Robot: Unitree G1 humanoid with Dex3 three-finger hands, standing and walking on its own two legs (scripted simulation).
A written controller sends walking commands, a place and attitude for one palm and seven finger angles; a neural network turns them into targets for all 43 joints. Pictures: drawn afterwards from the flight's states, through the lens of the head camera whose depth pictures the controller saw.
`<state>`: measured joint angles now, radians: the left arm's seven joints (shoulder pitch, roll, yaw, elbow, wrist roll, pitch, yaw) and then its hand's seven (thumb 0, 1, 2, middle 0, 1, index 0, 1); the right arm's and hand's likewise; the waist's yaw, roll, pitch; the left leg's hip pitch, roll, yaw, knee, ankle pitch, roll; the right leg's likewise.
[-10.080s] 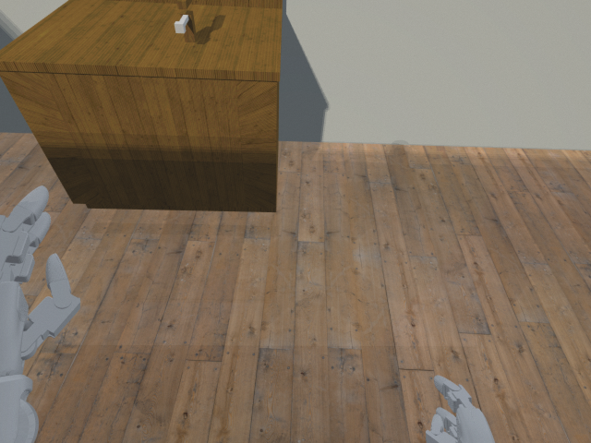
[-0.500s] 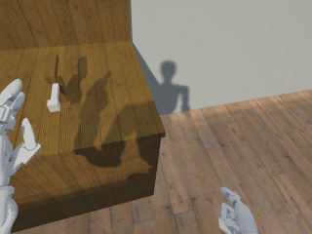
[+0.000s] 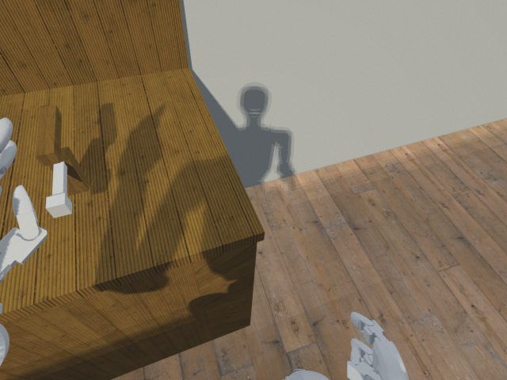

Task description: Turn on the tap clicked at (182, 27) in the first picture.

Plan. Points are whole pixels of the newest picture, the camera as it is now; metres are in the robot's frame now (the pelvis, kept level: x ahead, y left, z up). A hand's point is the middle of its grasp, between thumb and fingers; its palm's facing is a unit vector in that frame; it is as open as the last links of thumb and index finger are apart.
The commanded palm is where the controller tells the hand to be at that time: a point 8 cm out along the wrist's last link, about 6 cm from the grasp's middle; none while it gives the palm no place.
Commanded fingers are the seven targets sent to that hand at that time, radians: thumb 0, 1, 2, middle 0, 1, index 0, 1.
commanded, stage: come to a stop and stand still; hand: left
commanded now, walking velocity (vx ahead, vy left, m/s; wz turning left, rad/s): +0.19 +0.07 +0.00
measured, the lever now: (59, 205) +0.36 +0.34 +0.05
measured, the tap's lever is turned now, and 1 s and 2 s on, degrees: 0 0 0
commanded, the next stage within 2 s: look again from close up in 1.74 s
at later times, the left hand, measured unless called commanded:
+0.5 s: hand (37, 186) +0.29 +0.27 +0.19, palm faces +0.41 -0.83 -0.37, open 7.4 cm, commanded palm +0.23 +0.31 +0.19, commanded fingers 0.00 0.90 0.90 -0.20 -0.30 -0.20 -0.30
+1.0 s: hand (62, 224) +0.27 +0.25 +0.15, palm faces +0.18 -0.90 -0.40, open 7.4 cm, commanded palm +0.21 +0.32 +0.19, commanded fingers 0.00 0.90 0.90 -0.20 -0.30 -0.20 -0.30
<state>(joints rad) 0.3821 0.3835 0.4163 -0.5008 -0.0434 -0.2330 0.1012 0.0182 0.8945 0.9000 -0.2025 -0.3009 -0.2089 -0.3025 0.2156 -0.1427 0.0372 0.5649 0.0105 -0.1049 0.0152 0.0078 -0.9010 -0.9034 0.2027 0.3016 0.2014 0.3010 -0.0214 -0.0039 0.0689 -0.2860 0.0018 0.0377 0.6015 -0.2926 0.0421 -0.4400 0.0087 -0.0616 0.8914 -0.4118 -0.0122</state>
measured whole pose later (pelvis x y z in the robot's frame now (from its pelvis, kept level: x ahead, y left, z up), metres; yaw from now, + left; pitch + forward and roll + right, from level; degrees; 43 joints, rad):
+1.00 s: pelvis +0.04 +0.05 +0.01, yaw -1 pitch -1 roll -1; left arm 0.50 0.37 0.30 -0.55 -0.04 -0.19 0.05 0.02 0.90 0.90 -0.20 -0.30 -0.21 -0.30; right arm 0.21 -0.23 -0.02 0.54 0.03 -0.11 -0.01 0.01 -0.90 -0.90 0.20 0.30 0.20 0.30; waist -0.04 -0.02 0.10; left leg -0.31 0.04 0.09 0.53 -0.20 0.03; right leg -0.23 -0.01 0.00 0.47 -0.22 0.03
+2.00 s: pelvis +0.07 +0.05 +0.01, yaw +1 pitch -1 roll -1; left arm 0.42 0.36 0.34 -0.46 -0.04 -0.19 0.10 0.02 0.89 0.90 -0.21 -0.30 -0.21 -0.30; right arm 0.22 -0.20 0.02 0.58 0.02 -0.10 -0.04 0.01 -0.90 -0.90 0.20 0.30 0.20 0.30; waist 0.01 -0.01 0.05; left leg -0.24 0.01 0.05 0.47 -0.21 0.03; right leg -0.13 -0.03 -0.04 0.38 -0.23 0.03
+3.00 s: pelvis +0.02 +0.02 +0.01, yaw +1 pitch -1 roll -1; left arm 0.33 0.46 0.42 -0.42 0.00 -0.22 0.08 0.02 0.89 0.90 -0.21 -0.30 -0.22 -0.30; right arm 0.28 -0.20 0.00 0.61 0.01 -0.17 -0.06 0.01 -0.90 -0.90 0.20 0.30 0.20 0.30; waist 0.04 -0.03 0.05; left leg -0.29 0.01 0.00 0.54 -0.23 0.02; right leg -0.26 0.00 -0.05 0.48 -0.20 0.00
